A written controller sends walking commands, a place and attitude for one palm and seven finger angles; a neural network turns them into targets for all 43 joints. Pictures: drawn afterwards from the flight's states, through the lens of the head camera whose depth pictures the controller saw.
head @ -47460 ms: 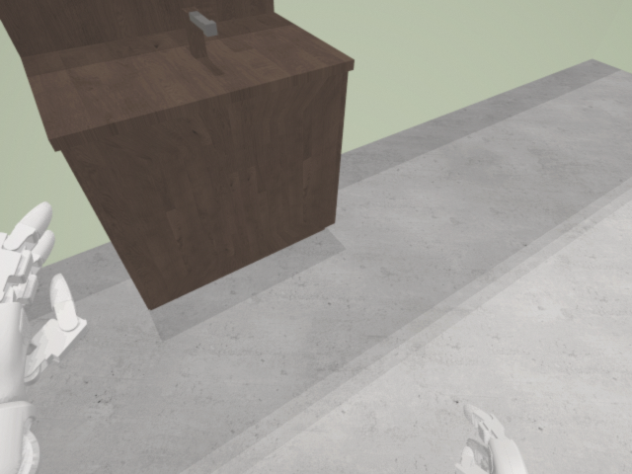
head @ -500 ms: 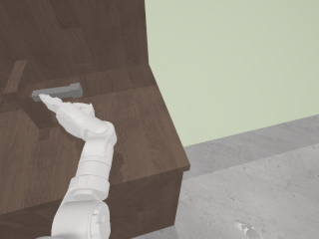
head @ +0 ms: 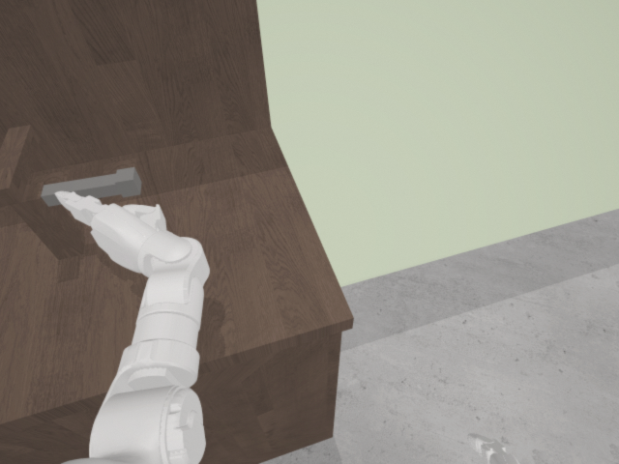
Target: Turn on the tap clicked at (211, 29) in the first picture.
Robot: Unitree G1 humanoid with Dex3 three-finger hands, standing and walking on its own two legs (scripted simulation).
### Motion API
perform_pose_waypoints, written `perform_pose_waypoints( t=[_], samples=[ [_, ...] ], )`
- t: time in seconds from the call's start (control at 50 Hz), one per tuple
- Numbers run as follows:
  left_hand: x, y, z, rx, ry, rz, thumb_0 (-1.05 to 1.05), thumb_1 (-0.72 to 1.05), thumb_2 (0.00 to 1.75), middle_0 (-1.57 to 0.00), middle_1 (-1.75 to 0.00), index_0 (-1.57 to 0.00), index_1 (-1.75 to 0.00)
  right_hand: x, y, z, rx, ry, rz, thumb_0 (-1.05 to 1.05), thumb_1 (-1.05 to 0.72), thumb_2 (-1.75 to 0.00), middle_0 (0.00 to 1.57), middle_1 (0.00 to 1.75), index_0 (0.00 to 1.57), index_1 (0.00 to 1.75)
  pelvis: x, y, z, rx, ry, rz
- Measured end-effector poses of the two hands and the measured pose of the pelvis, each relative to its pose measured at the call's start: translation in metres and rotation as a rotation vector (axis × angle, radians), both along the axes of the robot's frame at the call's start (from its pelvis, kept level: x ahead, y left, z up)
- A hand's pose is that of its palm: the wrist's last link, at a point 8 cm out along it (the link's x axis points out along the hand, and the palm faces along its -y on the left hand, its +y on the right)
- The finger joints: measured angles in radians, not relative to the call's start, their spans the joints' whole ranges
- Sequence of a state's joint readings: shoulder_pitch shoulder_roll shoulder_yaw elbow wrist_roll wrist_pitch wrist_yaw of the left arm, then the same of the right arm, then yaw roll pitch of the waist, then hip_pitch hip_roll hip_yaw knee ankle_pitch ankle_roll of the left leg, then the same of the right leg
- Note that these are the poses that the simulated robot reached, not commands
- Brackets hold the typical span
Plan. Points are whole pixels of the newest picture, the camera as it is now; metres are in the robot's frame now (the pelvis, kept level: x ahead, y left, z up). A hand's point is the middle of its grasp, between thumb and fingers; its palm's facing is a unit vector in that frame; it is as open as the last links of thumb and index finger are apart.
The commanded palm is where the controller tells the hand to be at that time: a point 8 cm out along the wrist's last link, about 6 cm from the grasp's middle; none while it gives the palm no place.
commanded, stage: lift the hand up off the lever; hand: left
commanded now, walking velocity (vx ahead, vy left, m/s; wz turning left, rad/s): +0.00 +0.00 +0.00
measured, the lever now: (128, 182) +0.45 +0.28 +0.13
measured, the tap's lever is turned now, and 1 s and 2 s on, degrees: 86 86 79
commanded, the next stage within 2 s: draw the hand back beside the body in 1.98 s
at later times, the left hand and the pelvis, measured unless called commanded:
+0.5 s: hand (155, 211) +0.40 +0.23 +0.12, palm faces +0.86 -0.50 -0.07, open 8.5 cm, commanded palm +0.36 +0.24 +0.16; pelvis +0.01 +0.00 +0.00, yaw +0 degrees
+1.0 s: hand (145, 194) +0.41 +0.23 +0.15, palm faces +0.83 -0.55 -0.05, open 7.8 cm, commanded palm +0.35 +0.25 +0.17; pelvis +0.01 +0.01 +0.01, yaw +0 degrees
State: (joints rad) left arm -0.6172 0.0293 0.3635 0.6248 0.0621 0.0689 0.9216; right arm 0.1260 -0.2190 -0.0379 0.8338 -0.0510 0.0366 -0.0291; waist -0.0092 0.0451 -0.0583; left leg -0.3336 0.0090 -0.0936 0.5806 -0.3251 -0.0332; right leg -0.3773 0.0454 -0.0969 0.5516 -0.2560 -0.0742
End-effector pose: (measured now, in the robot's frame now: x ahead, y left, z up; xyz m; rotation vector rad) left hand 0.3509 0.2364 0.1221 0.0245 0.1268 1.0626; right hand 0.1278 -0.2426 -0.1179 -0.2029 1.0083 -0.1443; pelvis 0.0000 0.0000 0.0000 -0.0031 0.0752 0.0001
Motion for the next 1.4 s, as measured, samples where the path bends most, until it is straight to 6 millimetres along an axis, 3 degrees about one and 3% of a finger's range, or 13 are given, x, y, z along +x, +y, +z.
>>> perform_pose_waypoints(
  t=[0.56,0.72,1.16,1.4],
  samples=[
    [-0.004,0.002,0.009,-0.057,0.009,-0.011,0.02,0.9,0.9,-0.15,-0.15,0.0,-0.07,0.031,0.015,0.009,0.025,-0.077,0.054,0.01,-0.9,-0.9,0.2,0.3,0.2,0.3,0.007,0.002,0.003,0.004,-0.023,-0.004],
    [-0.001,0.007,0.032,-0.02,-0.02,-0.045,0.02,0.91,0.9,-0.14,-0.14,-0.07,-0.11,0.034,0.018,0.012,0.033,-0.094,0.057,0.01,-0.9,-0.9,0.2,0.3,0.2,0.3,0.006,0.004,0.004,0.004,-0.033,-0.003],
    [-0.001,0.01,0.036,-0.064,0.0,-0.088,0.02,0.91,0.9,-0.12,-0.12,-0.15,-0.15,0.047,0.032,0.019,0.054,-0.119,0.072,0.01,-0.9,-0.9,0.2,0.3,0.2,0.3,0.011,0.013,0.008,0.002,-0.049,-0.015],
    [-0.014,0.014,0.038,-0.075,-0.005,-0.1,0.02,0.91,0.9,-0.17,-0.15,-0.15,-0.15,0.055,0.042,0.023,0.072,-0.152,0.11,0.01,-0.9,-0.9,0.2,0.3,0.2,0.3,0.006,0.016,0.008,0.003,-0.064,-0.014]
  ],
)
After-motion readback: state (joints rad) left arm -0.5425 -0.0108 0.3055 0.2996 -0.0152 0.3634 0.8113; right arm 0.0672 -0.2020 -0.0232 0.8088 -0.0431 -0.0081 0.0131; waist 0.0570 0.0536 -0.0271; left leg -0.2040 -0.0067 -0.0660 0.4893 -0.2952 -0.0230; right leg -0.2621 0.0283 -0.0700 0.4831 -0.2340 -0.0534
